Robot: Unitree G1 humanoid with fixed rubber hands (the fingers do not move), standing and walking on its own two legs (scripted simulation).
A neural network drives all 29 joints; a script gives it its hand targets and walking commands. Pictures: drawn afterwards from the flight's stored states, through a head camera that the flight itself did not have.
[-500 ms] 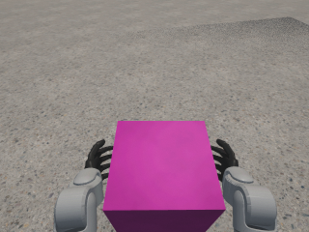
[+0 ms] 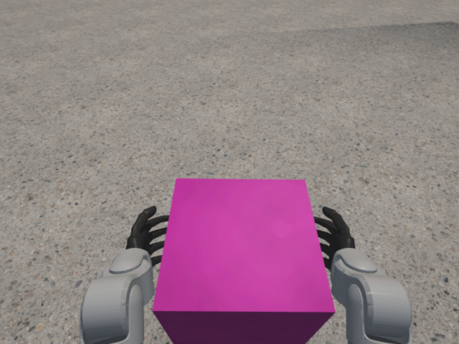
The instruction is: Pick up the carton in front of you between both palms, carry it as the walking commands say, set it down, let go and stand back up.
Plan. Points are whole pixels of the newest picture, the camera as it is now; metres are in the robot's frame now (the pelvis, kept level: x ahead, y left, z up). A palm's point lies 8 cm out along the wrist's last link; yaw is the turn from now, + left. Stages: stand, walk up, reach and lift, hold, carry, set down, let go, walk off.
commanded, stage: carry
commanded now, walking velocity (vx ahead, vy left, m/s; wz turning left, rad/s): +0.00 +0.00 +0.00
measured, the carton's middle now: (239, 270) +0.26 +0.00 +0.02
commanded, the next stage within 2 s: none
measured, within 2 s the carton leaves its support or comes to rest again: neither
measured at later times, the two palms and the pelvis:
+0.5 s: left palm (131, 292) +0.19 +0.15 +0.09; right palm (347, 294) +0.19 -0.15 +0.08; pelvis -0.05 +0.00 +0.00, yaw +0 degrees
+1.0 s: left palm (137, 297) +0.21 +0.16 +0.03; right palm (328, 298) +0.21 -0.14 +0.03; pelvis -0.07 +0.01 +0.00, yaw +0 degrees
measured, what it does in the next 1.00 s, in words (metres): shifts its weight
